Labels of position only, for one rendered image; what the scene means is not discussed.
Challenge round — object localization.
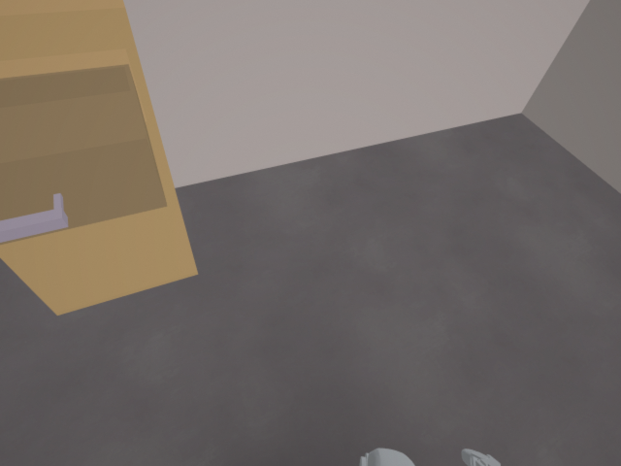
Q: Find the cabinet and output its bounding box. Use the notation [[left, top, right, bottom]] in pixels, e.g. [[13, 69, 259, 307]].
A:
[[0, 0, 198, 316]]

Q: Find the handle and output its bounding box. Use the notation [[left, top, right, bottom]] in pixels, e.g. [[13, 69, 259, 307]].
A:
[[0, 193, 68, 243]]

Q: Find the drawer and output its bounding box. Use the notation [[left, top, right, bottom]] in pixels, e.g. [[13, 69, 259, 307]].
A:
[[0, 64, 167, 245]]

